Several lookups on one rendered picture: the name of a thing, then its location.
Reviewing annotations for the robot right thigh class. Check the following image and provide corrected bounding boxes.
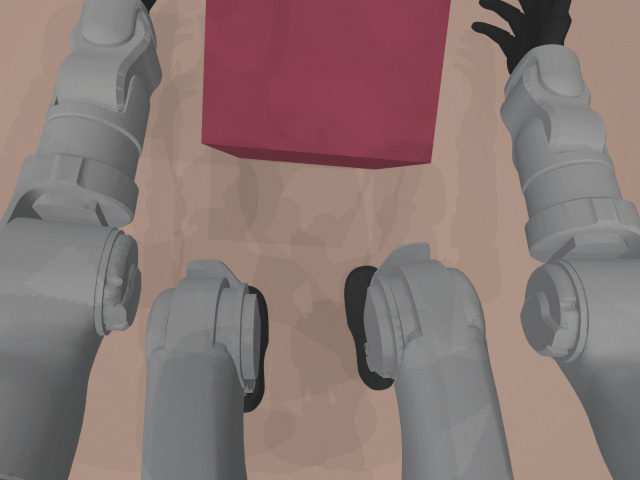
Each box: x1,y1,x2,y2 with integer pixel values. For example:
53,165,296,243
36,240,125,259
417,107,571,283
364,259,514,480

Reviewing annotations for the robot right upper arm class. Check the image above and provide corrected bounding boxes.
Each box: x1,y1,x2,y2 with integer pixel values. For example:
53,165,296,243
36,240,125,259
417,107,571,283
520,258,640,480

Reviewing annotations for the right robot hand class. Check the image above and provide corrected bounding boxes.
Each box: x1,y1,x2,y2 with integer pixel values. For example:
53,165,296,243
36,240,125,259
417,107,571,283
471,0,572,75

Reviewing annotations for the robot left forearm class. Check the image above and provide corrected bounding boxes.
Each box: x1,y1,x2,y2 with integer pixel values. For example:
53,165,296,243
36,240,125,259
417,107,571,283
0,0,162,232

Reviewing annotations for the robot right forearm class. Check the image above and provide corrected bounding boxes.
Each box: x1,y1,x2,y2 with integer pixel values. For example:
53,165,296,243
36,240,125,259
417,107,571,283
500,44,640,263

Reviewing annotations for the robot left upper arm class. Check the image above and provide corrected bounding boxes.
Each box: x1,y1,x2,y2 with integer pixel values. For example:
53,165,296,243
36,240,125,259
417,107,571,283
0,217,141,480

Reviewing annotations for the carton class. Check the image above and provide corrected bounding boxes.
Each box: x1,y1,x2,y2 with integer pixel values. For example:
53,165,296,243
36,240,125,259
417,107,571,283
201,0,451,170

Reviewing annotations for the left robot shin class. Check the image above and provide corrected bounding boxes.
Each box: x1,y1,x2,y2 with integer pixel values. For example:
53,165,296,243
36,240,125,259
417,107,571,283
145,259,256,396

